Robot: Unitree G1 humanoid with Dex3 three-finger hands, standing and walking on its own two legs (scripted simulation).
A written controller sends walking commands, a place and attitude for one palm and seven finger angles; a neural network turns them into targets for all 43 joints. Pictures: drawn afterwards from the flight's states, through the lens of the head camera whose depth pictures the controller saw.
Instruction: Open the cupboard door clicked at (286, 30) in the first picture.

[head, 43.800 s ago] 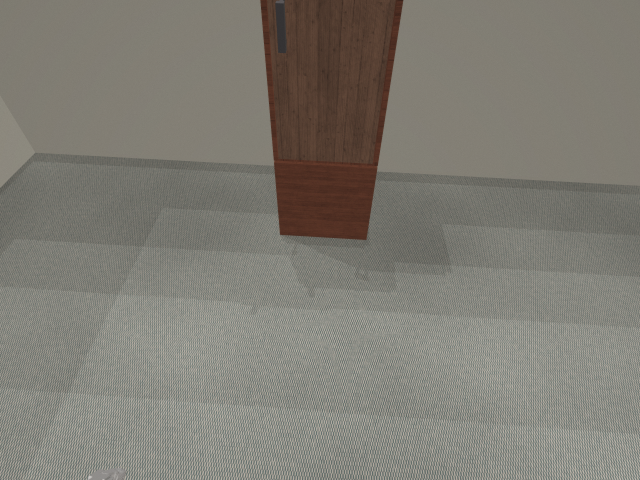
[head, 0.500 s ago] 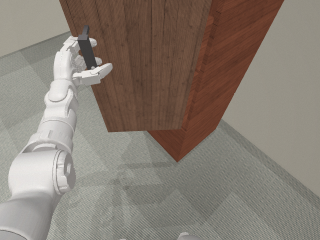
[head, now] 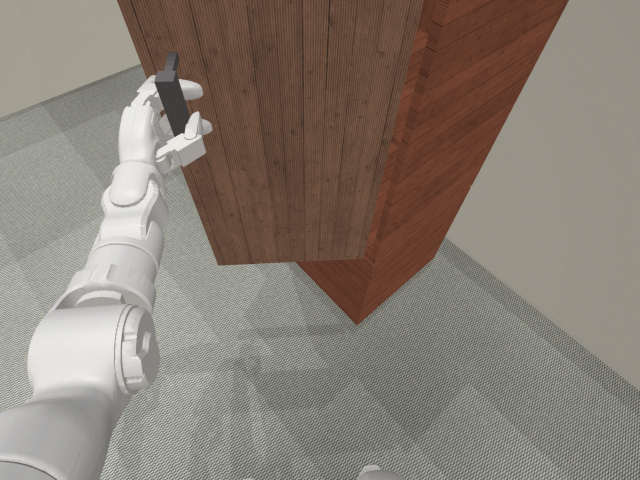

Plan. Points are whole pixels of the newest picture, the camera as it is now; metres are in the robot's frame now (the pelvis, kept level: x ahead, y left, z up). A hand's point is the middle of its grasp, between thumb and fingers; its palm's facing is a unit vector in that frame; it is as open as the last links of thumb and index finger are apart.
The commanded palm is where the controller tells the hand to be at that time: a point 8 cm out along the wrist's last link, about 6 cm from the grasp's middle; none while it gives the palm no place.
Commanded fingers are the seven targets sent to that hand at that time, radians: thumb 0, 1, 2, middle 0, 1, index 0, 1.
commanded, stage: pull the door open along its arc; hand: left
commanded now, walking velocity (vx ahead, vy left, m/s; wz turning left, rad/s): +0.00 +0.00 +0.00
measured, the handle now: (182, 108) +0.56 +0.14 +0.14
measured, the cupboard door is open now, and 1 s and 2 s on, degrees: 53 95 92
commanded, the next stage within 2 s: open thumb and fingers to let go in 1.10 s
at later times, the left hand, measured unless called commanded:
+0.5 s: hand (235, 218) +0.38 +0.07 +0.14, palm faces +0.13 -0.98 +0.12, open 6.3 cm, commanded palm +0.32 +0.13 +0.14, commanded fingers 0.00 0.90 0.90 -0.40 -1.35 -0.40 -1.35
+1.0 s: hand (296, 264) +0.31 +0.01 +0.14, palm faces +0.23 -0.97 -0.01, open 6.6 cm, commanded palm +0.23 +0.02 +0.14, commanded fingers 0.00 0.90 0.90 -0.40 -1.35 -0.40 -1.35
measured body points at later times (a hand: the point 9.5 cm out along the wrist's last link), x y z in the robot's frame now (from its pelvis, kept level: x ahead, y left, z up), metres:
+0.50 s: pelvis +0.02 -0.01 +0.02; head +0.03 -0.03 +0.47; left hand +0.36 +0.12 +0.13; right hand +0.18 -0.25 -0.08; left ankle +0.00 +0.11 -0.71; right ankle +0.00 -0.12 -0.71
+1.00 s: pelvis +0.03 -0.04 +0.02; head +0.01 -0.07 +0.47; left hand +0.30 +0.06 +0.14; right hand +0.21 -0.24 -0.09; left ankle +0.00 +0.11 -0.71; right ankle +0.00 -0.12 -0.71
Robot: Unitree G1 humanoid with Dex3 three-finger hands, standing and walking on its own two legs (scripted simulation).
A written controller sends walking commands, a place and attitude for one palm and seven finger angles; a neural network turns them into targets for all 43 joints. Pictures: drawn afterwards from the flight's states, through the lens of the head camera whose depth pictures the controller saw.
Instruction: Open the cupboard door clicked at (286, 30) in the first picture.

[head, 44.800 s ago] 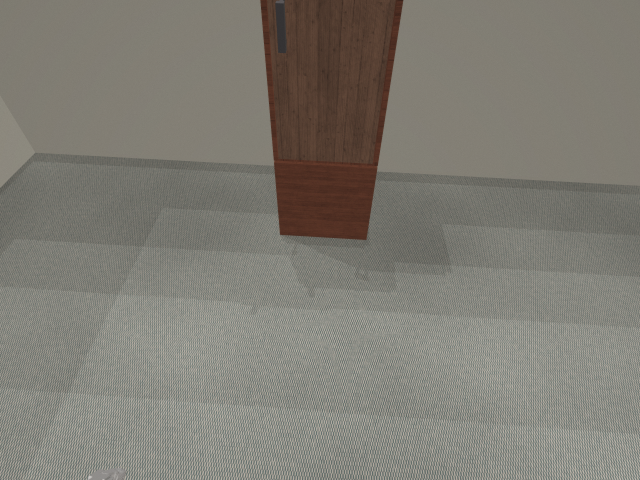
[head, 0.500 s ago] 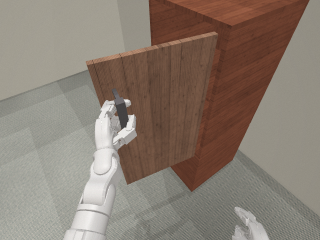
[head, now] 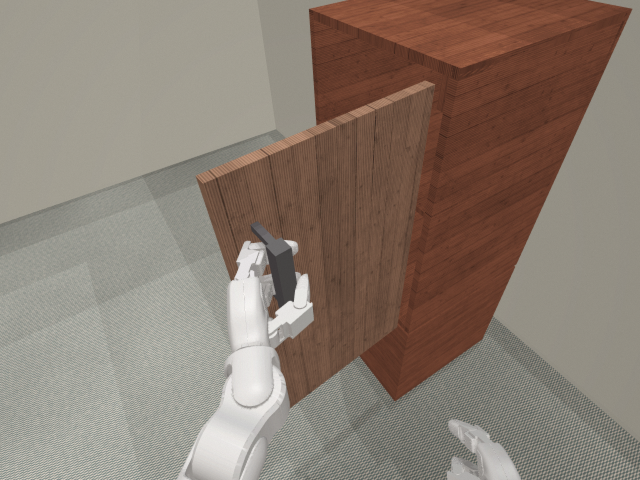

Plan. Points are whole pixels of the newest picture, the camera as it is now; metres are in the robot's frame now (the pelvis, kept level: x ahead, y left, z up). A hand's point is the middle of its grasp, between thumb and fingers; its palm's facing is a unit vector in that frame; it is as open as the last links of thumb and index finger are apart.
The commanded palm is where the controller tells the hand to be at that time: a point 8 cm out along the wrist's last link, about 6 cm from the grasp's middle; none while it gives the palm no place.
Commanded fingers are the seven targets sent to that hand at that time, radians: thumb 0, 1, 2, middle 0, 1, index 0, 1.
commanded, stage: pull the door open along its arc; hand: left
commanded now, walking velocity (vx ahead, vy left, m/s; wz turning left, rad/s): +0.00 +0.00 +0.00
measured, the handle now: (275, 271) +0.34 +0.07 +0.12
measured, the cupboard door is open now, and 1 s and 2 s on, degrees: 95 92 93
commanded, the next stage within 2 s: open thumb and fingers to let go in 0.10 s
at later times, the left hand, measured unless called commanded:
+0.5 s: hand (279, 300) +0.29 +0.06 +0.12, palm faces +0.32 -0.95 -0.03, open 8.4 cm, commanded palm +0.25 +0.07 +0.12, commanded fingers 0.00 -0.22 0.42 -0.32 -1.23 -0.32 -1.23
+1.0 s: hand (286, 302) +0.29 +0.05 +0.12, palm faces +0.23 -0.97 -0.03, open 15.1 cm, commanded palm +0.25 +0.07 +0.12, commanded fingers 0.00 -0.50 0.30 -0.15 -0.30 -0.15 -0.30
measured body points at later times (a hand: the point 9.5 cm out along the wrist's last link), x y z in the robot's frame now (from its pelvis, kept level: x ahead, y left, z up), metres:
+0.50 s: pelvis -0.01 +0.00 +0.00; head -0.02 -0.03 +0.45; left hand +0.27 +0.11 +0.12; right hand +0.19 -0.20 -0.09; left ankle -0.03 +0.16 -0.73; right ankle -0.03 -0.08 -0.73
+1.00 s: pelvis -0.04 +0.03 +0.00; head -0.05 +0.02 +0.45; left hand +0.27 +0.10 +0.12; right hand +0.13 -0.17 -0.11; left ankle -0.03 +0.16 -0.73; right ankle -0.03 -0.08 -0.73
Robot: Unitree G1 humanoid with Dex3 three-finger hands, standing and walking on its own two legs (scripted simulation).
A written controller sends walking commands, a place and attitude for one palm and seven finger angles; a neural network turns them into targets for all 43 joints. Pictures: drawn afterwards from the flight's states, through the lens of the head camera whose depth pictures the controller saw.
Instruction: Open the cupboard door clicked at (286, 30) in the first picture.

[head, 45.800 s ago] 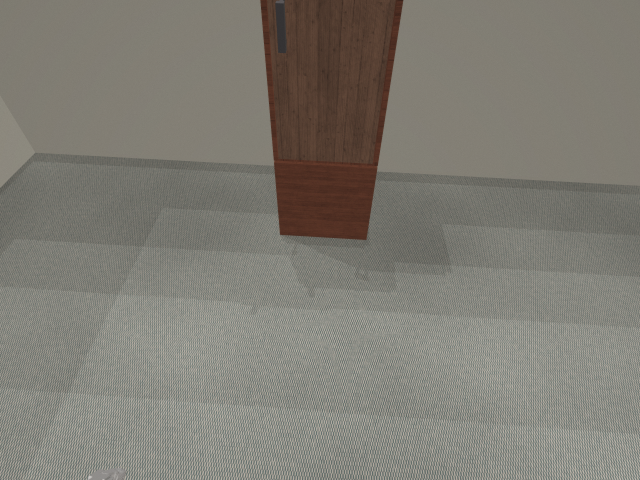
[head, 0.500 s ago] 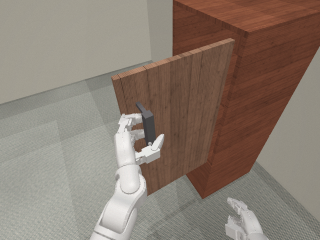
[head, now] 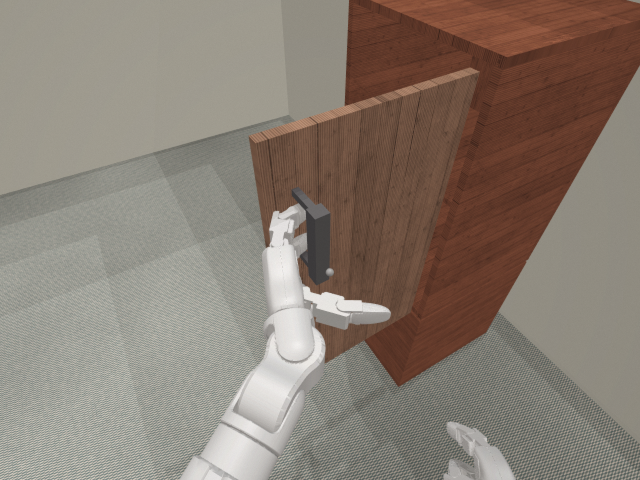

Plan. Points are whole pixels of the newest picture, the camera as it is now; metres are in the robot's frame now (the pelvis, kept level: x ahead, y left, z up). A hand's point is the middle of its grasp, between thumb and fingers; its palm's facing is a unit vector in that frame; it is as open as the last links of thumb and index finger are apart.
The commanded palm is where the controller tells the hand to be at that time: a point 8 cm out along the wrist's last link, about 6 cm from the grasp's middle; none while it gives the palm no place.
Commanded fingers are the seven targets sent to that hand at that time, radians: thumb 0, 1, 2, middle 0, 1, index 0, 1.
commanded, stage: open thumb and fingers to let go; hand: left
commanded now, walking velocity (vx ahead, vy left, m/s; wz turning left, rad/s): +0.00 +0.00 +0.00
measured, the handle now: (309, 236) +0.39 +0.04 +0.12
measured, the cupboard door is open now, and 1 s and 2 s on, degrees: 92 93 93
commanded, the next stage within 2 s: slide the hand sideways off the handle in 0.02 s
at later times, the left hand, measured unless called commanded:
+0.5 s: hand (331, 294) +0.30 +0.01 +0.12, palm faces -0.13 -0.99 +0.02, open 16.4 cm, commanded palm +0.26 +0.06 +0.12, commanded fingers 0.00 -0.50 0.30 -0.15 -0.30 -0.15 -0.30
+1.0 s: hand (279, 330) +0.25 +0.06 +0.12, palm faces -0.09 -1.00 +0.00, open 16.4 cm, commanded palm +0.22 +0.12 +0.12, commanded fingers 0.00 -0.50 0.30 -0.15 -0.30 -0.15 -0.30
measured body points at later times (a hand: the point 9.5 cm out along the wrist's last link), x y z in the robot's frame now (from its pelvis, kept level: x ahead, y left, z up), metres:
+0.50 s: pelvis -0.01 +0.00 +0.00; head -0.03 -0.02 +0.45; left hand +0.30 +0.07 +0.12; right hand +0.16 -0.22 -0.09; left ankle +0.01 +0.12 -0.73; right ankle +0.01 -0.11 -0.73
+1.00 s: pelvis +0.03 -0.01 +0.00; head +0.01 -0.03 +0.45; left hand +0.25 +0.12 +0.12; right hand +0.22 -0.22 -0.06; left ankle +0.01 +0.12 -0.73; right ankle +0.01 -0.11 -0.73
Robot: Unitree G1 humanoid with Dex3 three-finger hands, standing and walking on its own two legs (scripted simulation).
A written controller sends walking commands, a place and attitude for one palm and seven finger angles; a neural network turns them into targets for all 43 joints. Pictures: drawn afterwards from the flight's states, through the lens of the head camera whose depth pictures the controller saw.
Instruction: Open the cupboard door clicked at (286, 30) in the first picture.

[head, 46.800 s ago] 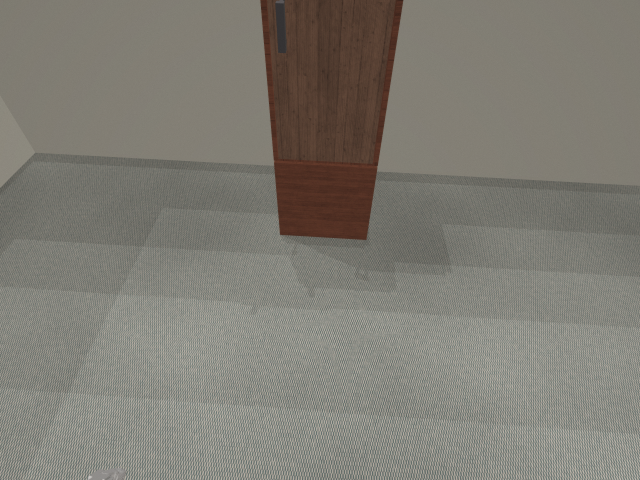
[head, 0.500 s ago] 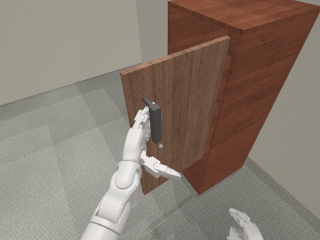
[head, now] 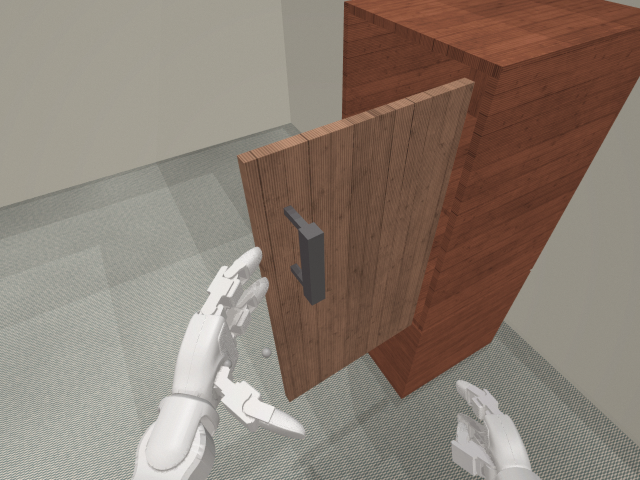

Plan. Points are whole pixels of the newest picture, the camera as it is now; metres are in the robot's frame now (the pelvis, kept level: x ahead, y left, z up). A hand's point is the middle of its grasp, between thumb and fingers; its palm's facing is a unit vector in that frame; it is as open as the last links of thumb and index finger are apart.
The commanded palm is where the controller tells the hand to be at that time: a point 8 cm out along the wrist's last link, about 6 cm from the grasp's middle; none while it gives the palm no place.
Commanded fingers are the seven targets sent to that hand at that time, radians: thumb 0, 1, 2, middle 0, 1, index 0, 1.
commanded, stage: slide the hand sideways off the handle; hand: left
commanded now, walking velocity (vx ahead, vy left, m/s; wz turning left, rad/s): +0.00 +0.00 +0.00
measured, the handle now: (303, 255) +0.36 +0.05 +0.12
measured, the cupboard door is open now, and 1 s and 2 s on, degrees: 93 93 93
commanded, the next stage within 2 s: draw the hand back to the body in 0.32 s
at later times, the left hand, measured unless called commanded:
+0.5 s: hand (246, 382) +0.19 +0.09 +0.12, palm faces -0.09 -1.00 -0.03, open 16.3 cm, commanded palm +0.17 +0.15 +0.12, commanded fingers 0.00 -0.50 0.30 -0.15 -0.30 -0.15 -0.30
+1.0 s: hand (153, 372) +0.19 +0.18 +0.14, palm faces +0.08 -0.98 -0.19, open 15.9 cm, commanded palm +0.15 +0.23 +0.15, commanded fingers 0.00 -0.15 0.45 -0.16 -0.30 -0.16 -0.30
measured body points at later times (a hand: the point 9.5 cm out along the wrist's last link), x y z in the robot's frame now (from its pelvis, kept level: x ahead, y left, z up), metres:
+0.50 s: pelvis +0.00 +0.00 -0.01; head -0.02 -0.02 +0.44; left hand +0.19 +0.14 +0.12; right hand +0.18 -0.21 -0.08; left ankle -0.02 +0.13 -0.73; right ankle -0.02 -0.10 -0.73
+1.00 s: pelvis +0.00 +0.01 +0.00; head -0.03 -0.01 +0.45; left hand +0.18 +0.23 +0.15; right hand +0.19 -0.21 -0.06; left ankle -0.02 +0.13 -0.73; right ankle -0.02 -0.10 -0.73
